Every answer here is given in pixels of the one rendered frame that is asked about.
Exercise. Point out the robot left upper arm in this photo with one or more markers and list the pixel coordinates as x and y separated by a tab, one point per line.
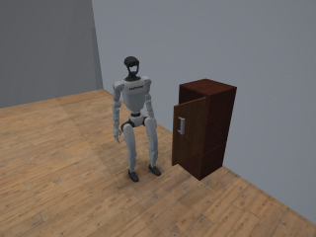
147	87

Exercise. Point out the robot left forearm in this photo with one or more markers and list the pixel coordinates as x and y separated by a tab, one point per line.
149	108

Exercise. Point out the robot right foot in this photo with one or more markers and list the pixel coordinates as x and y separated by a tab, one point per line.
133	176

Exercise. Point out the handle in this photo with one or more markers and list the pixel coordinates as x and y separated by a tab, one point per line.
182	127

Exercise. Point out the left robot hand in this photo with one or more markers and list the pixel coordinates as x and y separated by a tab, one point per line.
155	122

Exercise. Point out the robot right forearm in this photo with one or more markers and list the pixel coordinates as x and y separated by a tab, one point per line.
115	116

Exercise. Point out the robot right thigh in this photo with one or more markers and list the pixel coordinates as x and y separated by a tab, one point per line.
129	138

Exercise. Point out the right robot hand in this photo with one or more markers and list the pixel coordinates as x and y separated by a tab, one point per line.
117	133

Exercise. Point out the robot right upper arm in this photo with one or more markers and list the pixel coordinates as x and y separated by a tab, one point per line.
118	87

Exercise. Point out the cupboard door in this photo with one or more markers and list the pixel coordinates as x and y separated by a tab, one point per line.
187	145

